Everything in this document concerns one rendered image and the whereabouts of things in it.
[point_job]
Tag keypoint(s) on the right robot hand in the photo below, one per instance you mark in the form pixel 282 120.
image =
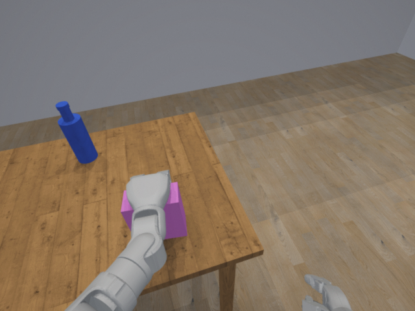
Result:
pixel 332 296

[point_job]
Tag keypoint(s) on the left robot hand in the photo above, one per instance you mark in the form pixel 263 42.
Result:
pixel 151 189

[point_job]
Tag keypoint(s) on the left robot forearm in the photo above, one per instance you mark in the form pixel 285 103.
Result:
pixel 118 288

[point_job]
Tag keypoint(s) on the table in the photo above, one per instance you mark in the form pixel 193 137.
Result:
pixel 61 222

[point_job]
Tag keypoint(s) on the sponge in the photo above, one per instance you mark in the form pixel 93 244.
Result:
pixel 174 213

